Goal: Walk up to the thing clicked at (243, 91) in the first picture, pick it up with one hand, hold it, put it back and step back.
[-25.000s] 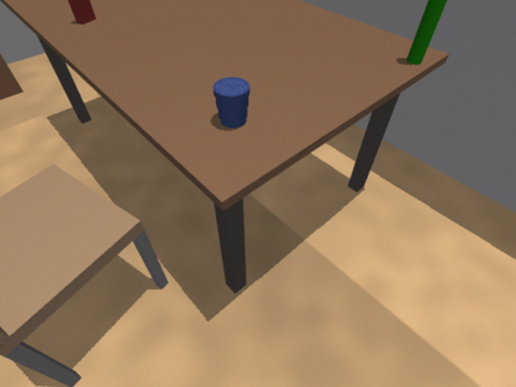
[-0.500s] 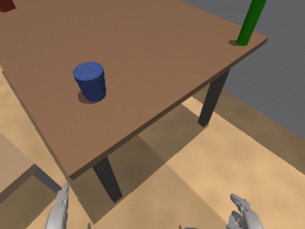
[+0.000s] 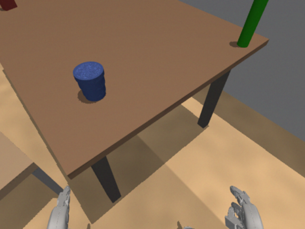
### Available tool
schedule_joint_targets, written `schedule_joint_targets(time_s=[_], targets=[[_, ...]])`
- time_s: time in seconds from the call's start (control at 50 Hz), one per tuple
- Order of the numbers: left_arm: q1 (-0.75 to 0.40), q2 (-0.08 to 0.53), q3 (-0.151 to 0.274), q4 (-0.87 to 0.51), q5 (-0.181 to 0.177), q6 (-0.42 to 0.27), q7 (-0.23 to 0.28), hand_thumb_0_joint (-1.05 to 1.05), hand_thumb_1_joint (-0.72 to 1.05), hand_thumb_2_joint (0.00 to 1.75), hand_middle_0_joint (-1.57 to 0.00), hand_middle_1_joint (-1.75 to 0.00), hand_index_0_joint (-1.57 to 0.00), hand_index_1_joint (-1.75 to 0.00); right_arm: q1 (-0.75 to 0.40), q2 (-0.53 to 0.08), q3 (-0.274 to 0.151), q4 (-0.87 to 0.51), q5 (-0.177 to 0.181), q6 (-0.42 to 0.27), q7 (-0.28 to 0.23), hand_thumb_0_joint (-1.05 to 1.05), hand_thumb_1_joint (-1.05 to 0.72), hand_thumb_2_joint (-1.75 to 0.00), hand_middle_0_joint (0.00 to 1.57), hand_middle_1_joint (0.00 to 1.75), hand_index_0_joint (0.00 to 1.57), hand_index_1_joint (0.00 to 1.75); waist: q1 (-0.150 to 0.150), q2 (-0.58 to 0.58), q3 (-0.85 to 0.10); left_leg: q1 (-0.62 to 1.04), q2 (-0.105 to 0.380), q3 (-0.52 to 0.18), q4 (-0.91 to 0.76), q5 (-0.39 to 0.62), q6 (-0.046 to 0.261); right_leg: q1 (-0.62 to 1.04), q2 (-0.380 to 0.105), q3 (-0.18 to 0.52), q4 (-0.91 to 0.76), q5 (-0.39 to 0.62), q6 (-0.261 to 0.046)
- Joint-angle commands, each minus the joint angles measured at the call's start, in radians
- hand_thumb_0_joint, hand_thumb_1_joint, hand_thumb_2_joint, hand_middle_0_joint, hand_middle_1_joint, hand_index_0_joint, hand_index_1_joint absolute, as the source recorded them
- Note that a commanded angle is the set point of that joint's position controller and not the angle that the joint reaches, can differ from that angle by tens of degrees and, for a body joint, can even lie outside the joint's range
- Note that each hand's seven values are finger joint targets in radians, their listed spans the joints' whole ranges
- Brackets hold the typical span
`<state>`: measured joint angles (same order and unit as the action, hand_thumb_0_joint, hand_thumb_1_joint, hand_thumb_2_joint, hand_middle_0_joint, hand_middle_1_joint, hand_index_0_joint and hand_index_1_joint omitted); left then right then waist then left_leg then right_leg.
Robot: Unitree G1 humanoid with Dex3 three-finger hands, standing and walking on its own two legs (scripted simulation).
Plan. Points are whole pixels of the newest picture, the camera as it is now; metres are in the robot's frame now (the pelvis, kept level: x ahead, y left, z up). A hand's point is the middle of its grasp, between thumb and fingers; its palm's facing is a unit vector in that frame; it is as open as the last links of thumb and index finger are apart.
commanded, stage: home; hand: left
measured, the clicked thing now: (92, 83) +0.55 +0.20 +0.05
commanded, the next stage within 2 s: stand in 1.48 s
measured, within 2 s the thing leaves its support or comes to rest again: neither
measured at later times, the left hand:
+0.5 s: hand (81, 223) +0.17 +0.19 -0.06, palm faces +0.12 -0.96 -0.27, open 17.6 cm
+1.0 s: hand (82, 225) +0.16 +0.18 -0.06, palm faces +0.12 -0.96 -0.27, open 17.5 cm
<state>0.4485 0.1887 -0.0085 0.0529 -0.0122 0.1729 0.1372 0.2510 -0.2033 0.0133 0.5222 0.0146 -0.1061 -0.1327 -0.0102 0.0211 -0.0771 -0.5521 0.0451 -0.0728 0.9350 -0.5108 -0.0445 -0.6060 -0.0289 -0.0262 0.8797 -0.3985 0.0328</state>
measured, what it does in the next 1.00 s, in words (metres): stands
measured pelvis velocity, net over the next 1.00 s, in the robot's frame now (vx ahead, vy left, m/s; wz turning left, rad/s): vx -0.01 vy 0.00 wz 0.00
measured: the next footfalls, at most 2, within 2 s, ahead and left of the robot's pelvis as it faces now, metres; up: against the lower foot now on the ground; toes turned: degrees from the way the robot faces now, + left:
none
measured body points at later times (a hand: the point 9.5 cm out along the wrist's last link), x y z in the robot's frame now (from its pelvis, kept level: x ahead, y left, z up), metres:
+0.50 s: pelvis +0.00 +0.01 +0.00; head +0.02 +0.01 +0.45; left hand +0.16 +0.24 -0.04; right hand +0.16 -0.23 -0.08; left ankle -0.02 +0.14 -0.69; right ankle +0.03 -0.14 -0.69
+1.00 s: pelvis -0.01 +0.00 +0.00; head +0.02 +0.01 +0.45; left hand +0.15 +0.23 -0.04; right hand +0.16 -0.23 -0.08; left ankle -0.02 +0.14 -0.69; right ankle +0.03 -0.14 -0.69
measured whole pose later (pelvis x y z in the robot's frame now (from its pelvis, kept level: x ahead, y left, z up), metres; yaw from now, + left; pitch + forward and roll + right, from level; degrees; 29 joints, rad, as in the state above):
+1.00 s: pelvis -0.01 +0.00 +0.00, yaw +0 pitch +7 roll -2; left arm 0.45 0.20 -0.01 0.00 -0.01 0.26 0.14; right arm 0.27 -0.20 0.02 0.52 0.01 -0.14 -0.16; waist -0.01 0.02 -0.09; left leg -0.58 0.04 -0.07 0.97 -0.52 -0.04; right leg -0.63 -0.03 -0.03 0.90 -0.40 0.04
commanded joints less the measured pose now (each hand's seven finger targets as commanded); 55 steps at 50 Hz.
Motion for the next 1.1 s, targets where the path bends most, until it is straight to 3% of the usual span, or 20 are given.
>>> schedule_joint_targets(time_s=[0.0,0.08,0.18,0.3,0.34,0.42,0.48,0.52,0.6,0.68,0.72,0.76,0.94,0.96,1.06,1.08], targets=[[-0.025,0.099,0.056,-0.198,0.012,-0.030,0.011,0.00,-0.58,0.04,-0.05,-0.05,-0.05,-0.05,-0.051,-0.122,-0.053,-0.147,-0.004,-0.063,-0.014,0.00,-0.90,-0.90,0.20,0.30,0.20,0.30,-0.016,0.002,-0.116,0.000,-0.045,0.081,-0.153,0.238,0.038,0.140,0.024,-0.045,-0.128,0.176,-0.028],[-0.024,0.105,0.063,-0.224,0.010,-0.019,0.015,0.00,-0.57,0.05,-0.05,-0.05,-0.05,-0.05,-0.051,-0.117,-0.050,-0.148,-0.005,-0.068,-0.016,0.00,-0.90,-0.90,0.20,0.30,0.20,0.30,-0.002,0.022,-0.132,-0.012,-0.044,0.070,-0.156,0.234,0.035,0.151,0.024,-0.049,-0.125,0.165,-0.031],[-0.017,0.096,0.052,-0.221,0.010,-0.006,0.013,0.00,-0.57,0.05,-0.05,-0.05,-0.05,-0.05,-0.057,-0.115,-0.045,-0.155,-0.006,-0.073,-0.021,0.00,-0.90,-0.90,0.20,0.30,0.20,0.30,-0.011,-0.006,-0.113,-0.029,-0.047,0.074,-0.153,0.196,0.042,0.141,0.024,-0.045,-0.139,0.135,-0.028],[0.015,0.099,0.054,-0.219,0.015,0.013,0.013,0.00,-0.58,0.04,-0.05,-0.05,-0.05,-0.05,-0.032,-0.121,-0.054,-0.142,-0.006,-0.075,-0.024,0.00,-0.90,-0.90,0.20,0.30,0.20,0.30,-0.011,0.034,-0.174,0.022,-0.034,0.060,-0.137,0.394,0.020,0.158,0.033,-0.062,-0.080,0.280,-0.039],[0.004,0.103,0.064,-0.221,0.015,0.015,0.013,0.00,-0.57,0.04,-0.05,-0.05,-0.05,-0.05,-0.036,-0.120,-0.055,-0.144,-0.006,-0.073,-0.025,0.00,-0.90,-0.90,0.20,0.30,0.20,0.30,-0.011,0.026,-0.170,0.012,-0.036,0.061,-0.132,0.383,0.022,0.159,0.031,-0.058,-0.086,0.277,-0.038],[-0.015,0.095,0.054,-0.204,0.013,0.020,0.013,0.00,-0.58,0.04,-0.05,-0.05,-0.05,-0.05,-0.049,-0.114,-0.047,-0.148,-0.007,-0.077,-0.028,0.00,-0.90,-0.90,0.20,0.30,0.20,0.30,-0.010,-0.005,-0.095,-0.032,-0.037,0.060,-0.155,0.235,0.031,0.126,0.030,-0.057,-0.116,0.154,-0.032],[-0.021,0.090,0.041,-0.232,0.013,0.022,0.010,0.00,-0.57,0.04,-0.05,-0.05,-0.05,-0.05,-0.053,-0.118,-0.047,-0.154,-0.006,-0.083,-0.028,0.00,-0.90,-0.90,0.20,0.30,0.20,0.30,-0.004,0.022,-0.092,-0.035,-0.036,0.055,-0.172,0.192,0.029,0.112,0.031,-0.059,-0.115,0.119,-0.033],[-0.009,0.090,0.041,-0.238,0.012,0.027,0.010,0.00,-0.60,0.03,-0.04,-0.05,-0.04,-0.05,-0.044,-0.124,-0.051,-0.152,-0.005,-0.084,-0.029,0.00,-0.90,-0.90,0.20,0.30,0.20,0.30,-0.008,0.031,-0.129,-0.012,-0.034,0.051,-0.166,0.255,0.025,0.125,0.032,-0.061,-0.101,0.168,-0.035],[-0.012,0.096,0.053,-0.221,0.012,0.034,0.012,0.00,-0.58,0.04,-0.05,-0.05,-0.05,-0.05,-0.046,-0.117,-0.047,-0.154,-0.005,-0.087,-0.031,0.00,-0.90,-0.90,0.20,0.30,0.20,0.30,-0.011,0.006,-0.109,-0.032,-0.040,0.062,-0.155,0.206,0.033,0.118,0.031,-0.058,-0.119,0.133,-0.031],[-0.012,0.116,0.068,-0.252,0.013,0.032,0.013,0.00,-0.56,0.05,-0.05,-0.05,-0.05,-0.05,-0.042,-0.114,-0.045,-0.155,-0.006,-0.086,-0.036,0.00,-0.90,-0.90,0.20,0.30,0.20,0.30,-0.002,0.013,-0.140,-0.028,-0.043,0.070,-0.140,0.229,0.037,0.138,0.027,-0.048,-0.118,0.156,-0.030],[-0.030,0.107,0.053,-0.258,0.011,0.035,0.013,0.00,-0.57,0.05,-0.05,-0.05,-0.05,-0.05,-0.047,-0.118,-0.044,-0.154,-0.005,-0.089,-0.037,0.00,-0.90,-0.90,0.20,0.30,0.20,0.30,-0.006,0.027,-0.110,-0.035,-0.040,0.062,-0.158,0.203,0.034,0.115,0.029,-0.052,-0.113,0.129,-0.033],[-0.015,0.095,0.048,-0.254,0.013,0.035,0.013,0.00,-0.57,0.04,-0.05,-0.05,-0.05,-0.05,-0.038,-0.117,-0.047,-0.149,-0.006,-0.090,-0.038,0.00,-0.90,-0.90,0.20,0.30,0.20,0.30,-0.009,0.036,-0.143,-0.013,-0.036,0.057,-0.151,0.263,0.027,0.128,0.031,-0.057,-0.096,0.176,-0.036],[-0.010,0.100,0.054,-0.232,0.012,0.037,0.014,0.00,-0.57,0.05,-0.05,-0.05,-0.05,-0.05,-0.056,-0.120,-0.044,-0.158,-0.006,-0.094,-0.040,0.00,-0.90,-0.90,0.20,0.30,0.20,0.30,-0.002,-0.015,-0.084,-0.063,-0.042,0.064,-0.159,0.138,0.041,0.107,0.029,-0.051,-0.128,0.074,-0.030],[-0.011,0.105,0.057,-0.261,0.013,0.034,0.014,0.00,-0.56,0.05,-0.05,-0.05,-0.05,-0.05,-0.048,-0.116,-0.045,-0.159,-0.009,-0.095,-0.042,0.00,-0.90,-0.90,0.20,0.30,0.20,0.30,-0.001,0.007,-0.122,-0.048,-0.044,0.067,-0.150,0.164,0.039,0.116,0.029,-0.049,-0.124,0.098,-0.031],[-0.002,0.099,0.051,-0.247,0.013,0.038,0.016,0.00,-0.55,0.06,-0.05,-0.06,-0.05,-0.06,-0.044,-0.113,-0.043,-0.155,-0.008,-0.095,-0.045,0.00,-0.90,-0.90,0.20,0.30,0.20,0.30,-0.007,0.014,-0.127,-0.041,-0.043,0.068,-0.143,0.198,0.038,0.123,0.028,-0.049,-0.113,0.131,-0.031],[-0.012,0.114,0.067,-0.263,0.012,0.036,0.017,0.00,-0.55,0.06,-0.05,-0.06,-0.05,-0.06,-0.045,-0.116,-0.045,-0.155,-0.007,-0.095,-0.045,0.00,-0.90,-0.90,0.20,0.30,0.20,0.30,-0.002,0.023,-0.132,-0.037,-0.042,0.068,-0.145,0.208,0.036,0.122,0.029,-0.050,-0.109,0.137,-0.033]])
